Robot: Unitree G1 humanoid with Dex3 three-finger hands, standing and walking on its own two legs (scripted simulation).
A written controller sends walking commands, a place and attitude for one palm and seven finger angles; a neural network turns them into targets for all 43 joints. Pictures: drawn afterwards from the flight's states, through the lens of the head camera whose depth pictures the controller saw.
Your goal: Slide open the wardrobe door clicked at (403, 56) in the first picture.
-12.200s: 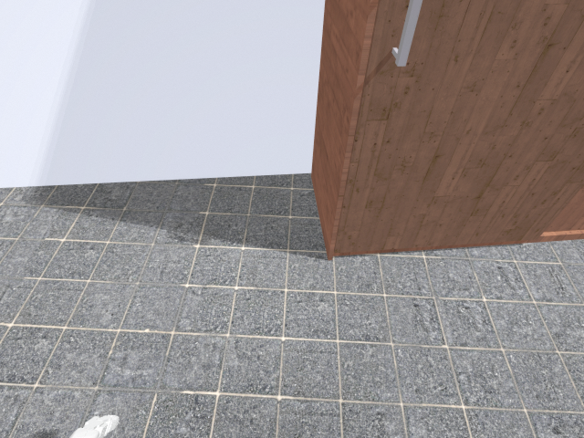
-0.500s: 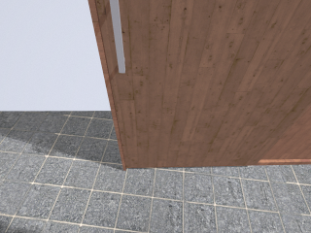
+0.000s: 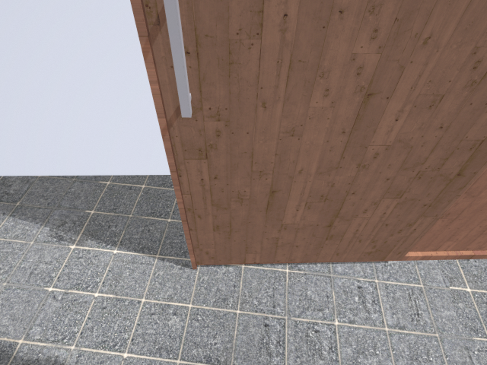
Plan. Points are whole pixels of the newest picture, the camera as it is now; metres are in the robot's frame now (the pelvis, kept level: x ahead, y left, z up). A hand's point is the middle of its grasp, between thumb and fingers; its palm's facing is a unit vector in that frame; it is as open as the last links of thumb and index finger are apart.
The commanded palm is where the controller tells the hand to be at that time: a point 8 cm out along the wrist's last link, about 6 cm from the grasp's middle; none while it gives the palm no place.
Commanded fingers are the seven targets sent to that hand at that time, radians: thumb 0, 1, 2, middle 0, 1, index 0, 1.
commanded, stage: shuffle to correct the standing spot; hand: left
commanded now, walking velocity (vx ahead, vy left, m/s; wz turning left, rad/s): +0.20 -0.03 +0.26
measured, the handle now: (181, 58) +0.60 +0.16 +0.21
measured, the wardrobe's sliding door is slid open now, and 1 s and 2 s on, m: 0.00 0.00 0.00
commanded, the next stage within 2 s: come to a stop and stand still in 0.54 s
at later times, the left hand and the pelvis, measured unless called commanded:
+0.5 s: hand out of the picture +0.02 +0.17 -0.19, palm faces +0.10 -0.99 -0.11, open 7.3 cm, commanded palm none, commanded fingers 0.00 0.90 0.90 -0.20 -0.30 -0.20 -0.30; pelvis +0.11 +0.03 -0.01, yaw +3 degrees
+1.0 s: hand (181, 297) +0.29 +0.15 -0.18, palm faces +0.09 -0.98 -0.20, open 7.3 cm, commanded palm none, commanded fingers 0.00 0.90 0.90 -0.20 -0.30 -0.20 -0.30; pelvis +0.18 -0.03 -0.02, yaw +6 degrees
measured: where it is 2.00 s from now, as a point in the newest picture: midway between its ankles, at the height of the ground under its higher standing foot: outside the picture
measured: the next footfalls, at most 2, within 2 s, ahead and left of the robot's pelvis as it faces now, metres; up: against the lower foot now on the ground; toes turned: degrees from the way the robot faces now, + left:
left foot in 0.36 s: +0.13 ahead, +0.11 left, +0.00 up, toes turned +11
right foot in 0.82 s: +0.33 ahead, -0.15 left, +0.00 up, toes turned -3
